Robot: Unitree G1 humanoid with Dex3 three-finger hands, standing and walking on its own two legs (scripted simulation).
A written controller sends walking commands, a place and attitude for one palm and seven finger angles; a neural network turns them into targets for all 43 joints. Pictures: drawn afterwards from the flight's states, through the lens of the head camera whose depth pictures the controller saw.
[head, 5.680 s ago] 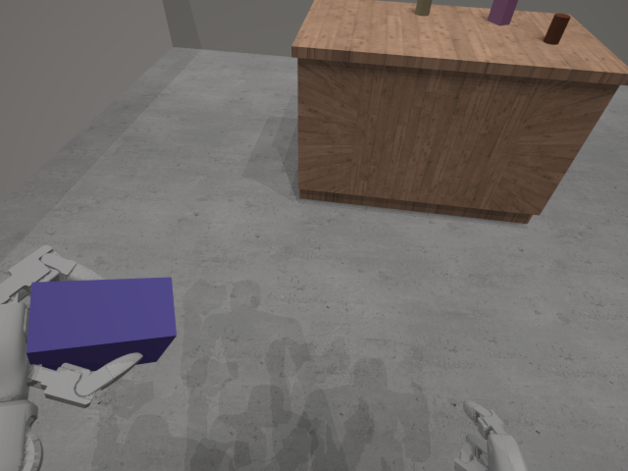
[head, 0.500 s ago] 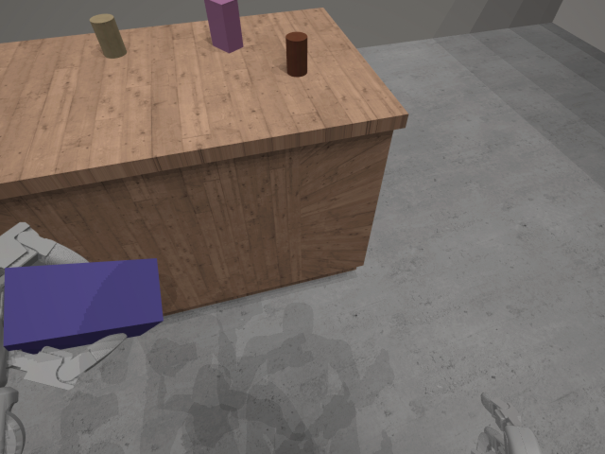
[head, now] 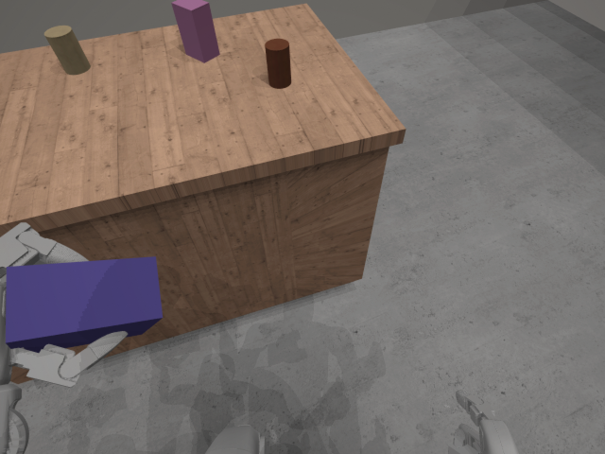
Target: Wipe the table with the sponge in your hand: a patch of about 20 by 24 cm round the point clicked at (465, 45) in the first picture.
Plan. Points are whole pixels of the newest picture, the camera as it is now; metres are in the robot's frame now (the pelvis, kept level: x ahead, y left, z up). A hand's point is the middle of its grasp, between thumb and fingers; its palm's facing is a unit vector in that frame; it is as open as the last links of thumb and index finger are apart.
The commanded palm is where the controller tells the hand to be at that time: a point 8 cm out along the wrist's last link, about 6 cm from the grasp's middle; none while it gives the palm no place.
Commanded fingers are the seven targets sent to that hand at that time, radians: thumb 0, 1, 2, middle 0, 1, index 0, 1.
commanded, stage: take the last steps up to it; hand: left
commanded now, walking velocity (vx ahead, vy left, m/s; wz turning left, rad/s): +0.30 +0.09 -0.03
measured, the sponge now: (107, 304) +0.23 +0.20 +0.15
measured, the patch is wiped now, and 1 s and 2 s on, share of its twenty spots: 0.00 0.00 0.00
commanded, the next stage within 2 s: come to a stop and stand still in 0.82 s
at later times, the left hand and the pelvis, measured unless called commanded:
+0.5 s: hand (108, 203) +0.34 +0.23 +0.18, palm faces +0.38 -0.79 -0.48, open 9.8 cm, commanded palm +0.28 +0.28 +0.18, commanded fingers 0.00 0.10 1.30 -1.20 -1.60 -1.20 -1.60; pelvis +0.12 +0.01 -0.01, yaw -1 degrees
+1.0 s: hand (125, 158) +0.41 +0.24 +0.18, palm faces +0.39 -0.81 -0.44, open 9.8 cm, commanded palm +0.36 +0.28 +0.18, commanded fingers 0.00 0.10 1.30 -1.20 -1.60 -1.20 -1.60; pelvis +0.19 +0.01 -0.01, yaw -2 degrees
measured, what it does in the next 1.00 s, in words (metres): walks ahead: left foot, then right foot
